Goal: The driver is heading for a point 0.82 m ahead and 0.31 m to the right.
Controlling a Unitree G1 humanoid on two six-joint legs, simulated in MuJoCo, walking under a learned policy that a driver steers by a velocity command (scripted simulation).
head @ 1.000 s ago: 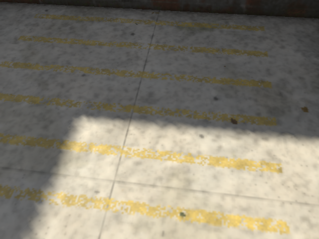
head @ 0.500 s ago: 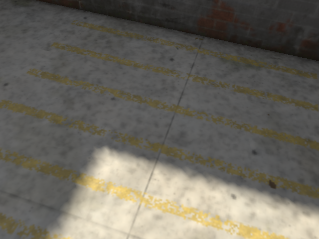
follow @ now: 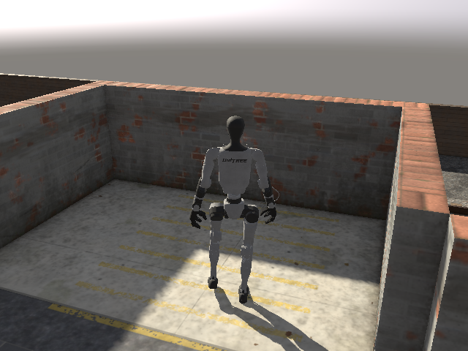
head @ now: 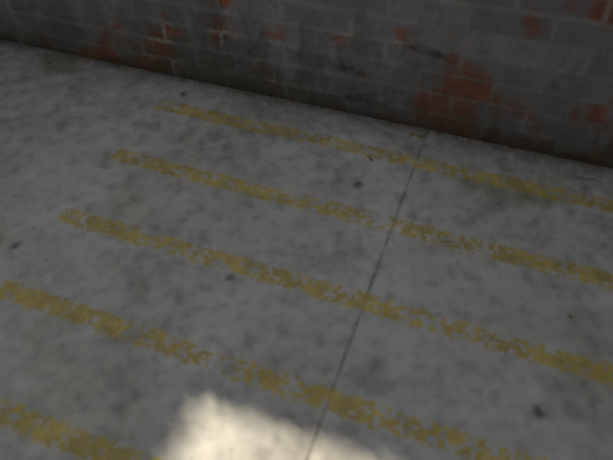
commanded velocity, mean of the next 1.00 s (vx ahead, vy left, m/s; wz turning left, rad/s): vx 0.50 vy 0.00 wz -0.41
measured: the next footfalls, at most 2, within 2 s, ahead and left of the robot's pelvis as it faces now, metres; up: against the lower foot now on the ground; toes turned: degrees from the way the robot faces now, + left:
left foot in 0.28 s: +0.32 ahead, +0.13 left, +0.00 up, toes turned -1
right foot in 0.80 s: +0.53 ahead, -0.13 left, +0.00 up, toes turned -27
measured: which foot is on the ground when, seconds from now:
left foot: up 0.00-0.26, down 0.28-0.82, up 0.84-1.00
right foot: down 0.00-0.28, up 0.30-0.78, down 0.80-1.00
